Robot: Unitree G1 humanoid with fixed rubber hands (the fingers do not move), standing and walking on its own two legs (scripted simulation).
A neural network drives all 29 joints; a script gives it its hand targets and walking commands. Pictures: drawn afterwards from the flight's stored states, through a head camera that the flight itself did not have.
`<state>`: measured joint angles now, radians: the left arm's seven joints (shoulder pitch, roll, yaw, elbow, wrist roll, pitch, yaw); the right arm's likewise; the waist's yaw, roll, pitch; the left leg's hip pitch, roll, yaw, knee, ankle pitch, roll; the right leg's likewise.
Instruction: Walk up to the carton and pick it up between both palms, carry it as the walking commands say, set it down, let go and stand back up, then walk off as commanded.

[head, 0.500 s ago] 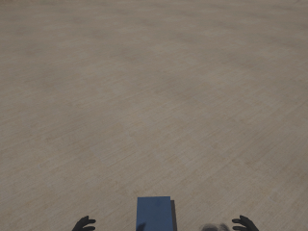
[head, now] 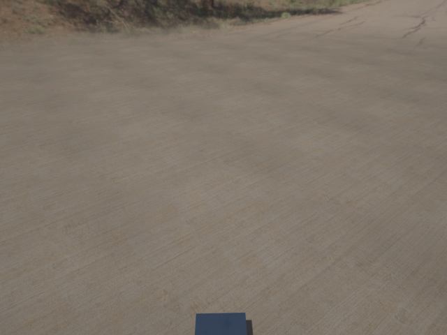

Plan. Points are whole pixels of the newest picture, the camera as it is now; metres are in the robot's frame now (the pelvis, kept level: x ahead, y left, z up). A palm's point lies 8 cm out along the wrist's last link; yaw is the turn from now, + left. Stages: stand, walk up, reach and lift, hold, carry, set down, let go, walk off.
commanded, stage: stand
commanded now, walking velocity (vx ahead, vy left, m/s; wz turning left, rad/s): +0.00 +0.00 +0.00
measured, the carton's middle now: out of the picture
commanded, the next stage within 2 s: walk off in 1.24 s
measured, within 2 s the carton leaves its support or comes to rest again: neither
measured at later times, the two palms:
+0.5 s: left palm out of the picture -0.12 +0.19 -0.15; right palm out of the picture -0.14 -0.20 -0.15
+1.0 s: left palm out of the picture -0.14 +0.17 -0.15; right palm out of the picture -0.16 -0.20 -0.14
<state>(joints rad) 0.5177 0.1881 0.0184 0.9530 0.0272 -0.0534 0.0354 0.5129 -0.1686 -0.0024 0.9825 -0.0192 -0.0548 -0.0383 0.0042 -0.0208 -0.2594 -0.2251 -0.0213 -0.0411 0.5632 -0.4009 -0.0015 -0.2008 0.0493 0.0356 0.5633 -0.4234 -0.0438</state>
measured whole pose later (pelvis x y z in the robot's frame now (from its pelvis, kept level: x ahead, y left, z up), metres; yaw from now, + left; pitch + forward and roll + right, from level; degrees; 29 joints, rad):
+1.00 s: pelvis -0.08 -0.02 +0.01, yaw +2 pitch -2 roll +0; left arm 0.44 0.08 -0.02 1.13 0.01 -0.01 0.04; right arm 0.48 -0.08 0.03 1.16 -0.02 0.00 -0.05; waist -0.01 -0.01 -0.09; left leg -0.24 0.00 -0.07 0.52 -0.26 -0.03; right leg -0.21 0.06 -0.01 0.53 -0.29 -0.06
